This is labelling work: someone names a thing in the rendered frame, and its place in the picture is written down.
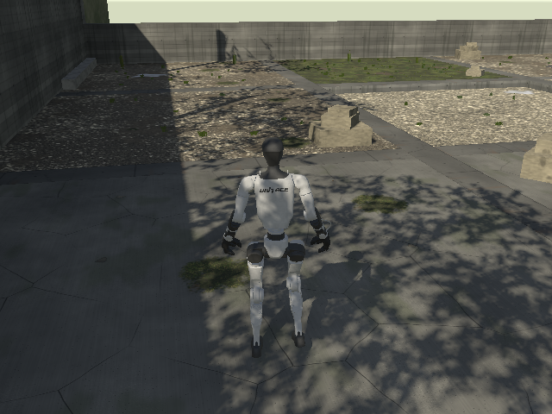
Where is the right robot forearm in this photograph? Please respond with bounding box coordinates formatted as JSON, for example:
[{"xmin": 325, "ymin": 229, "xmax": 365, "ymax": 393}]
[{"xmin": 310, "ymin": 207, "xmax": 328, "ymax": 239}]

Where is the left robot hand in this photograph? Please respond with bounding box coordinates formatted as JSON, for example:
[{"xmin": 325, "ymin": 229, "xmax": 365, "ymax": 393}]
[{"xmin": 222, "ymin": 238, "xmax": 242, "ymax": 255}]

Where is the humanoid robot torso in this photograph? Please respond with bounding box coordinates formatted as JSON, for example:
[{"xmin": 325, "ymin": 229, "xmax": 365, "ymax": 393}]
[{"xmin": 254, "ymin": 170, "xmax": 295, "ymax": 259}]

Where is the robot right thigh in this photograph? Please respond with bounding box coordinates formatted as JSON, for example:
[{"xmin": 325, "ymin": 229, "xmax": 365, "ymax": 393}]
[{"xmin": 286, "ymin": 240, "xmax": 305, "ymax": 292}]

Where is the left robot forearm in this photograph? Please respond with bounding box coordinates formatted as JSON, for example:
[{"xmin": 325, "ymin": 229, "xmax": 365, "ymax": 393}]
[{"xmin": 223, "ymin": 210, "xmax": 241, "ymax": 242}]

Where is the right robot hand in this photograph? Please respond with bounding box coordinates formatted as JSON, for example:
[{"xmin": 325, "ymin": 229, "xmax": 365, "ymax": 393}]
[{"xmin": 310, "ymin": 233, "xmax": 330, "ymax": 253}]

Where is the right robot upper arm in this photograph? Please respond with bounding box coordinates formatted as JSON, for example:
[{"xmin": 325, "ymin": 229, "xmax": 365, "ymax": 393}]
[{"xmin": 292, "ymin": 173, "xmax": 317, "ymax": 221}]

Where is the left robot upper arm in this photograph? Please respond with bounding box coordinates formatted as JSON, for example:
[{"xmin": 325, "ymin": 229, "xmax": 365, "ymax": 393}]
[{"xmin": 232, "ymin": 175, "xmax": 256, "ymax": 223}]

